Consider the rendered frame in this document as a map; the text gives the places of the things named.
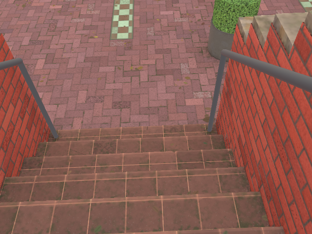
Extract stairs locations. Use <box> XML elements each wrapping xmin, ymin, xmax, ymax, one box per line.
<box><xmin>0</xmin><ymin>123</ymin><xmax>285</xmax><ymax>234</ymax></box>

